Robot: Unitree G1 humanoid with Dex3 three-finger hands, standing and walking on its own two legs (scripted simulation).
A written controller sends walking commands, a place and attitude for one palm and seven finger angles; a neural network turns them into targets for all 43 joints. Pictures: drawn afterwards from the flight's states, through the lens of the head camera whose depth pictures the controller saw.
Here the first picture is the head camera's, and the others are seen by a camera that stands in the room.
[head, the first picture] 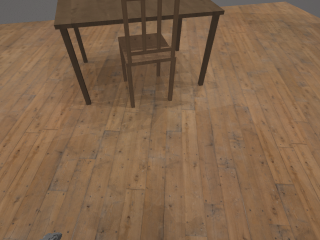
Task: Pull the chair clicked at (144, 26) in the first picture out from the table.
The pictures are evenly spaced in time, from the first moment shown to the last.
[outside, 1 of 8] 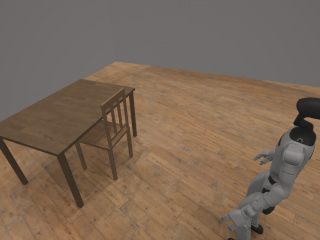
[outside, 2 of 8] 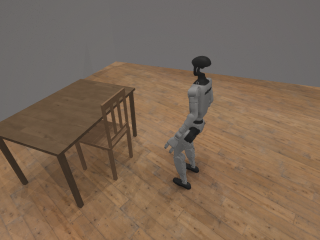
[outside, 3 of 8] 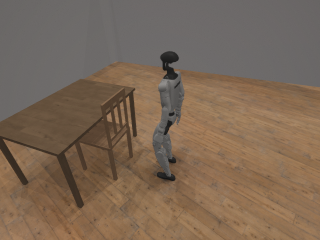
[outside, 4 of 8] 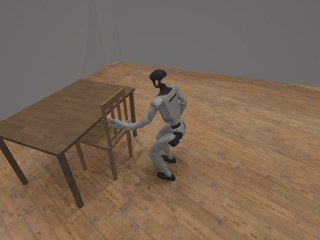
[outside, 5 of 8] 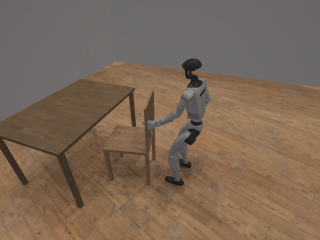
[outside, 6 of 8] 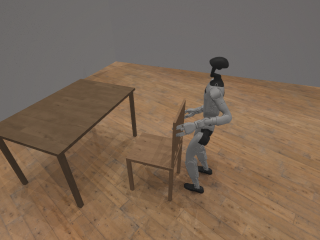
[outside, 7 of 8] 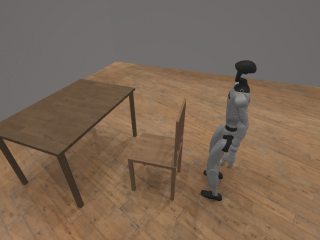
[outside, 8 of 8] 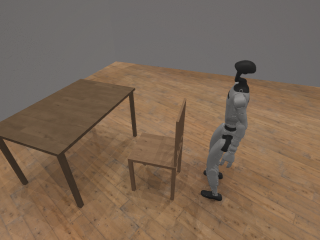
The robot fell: no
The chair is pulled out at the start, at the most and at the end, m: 0.00 0.63 0.62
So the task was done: yes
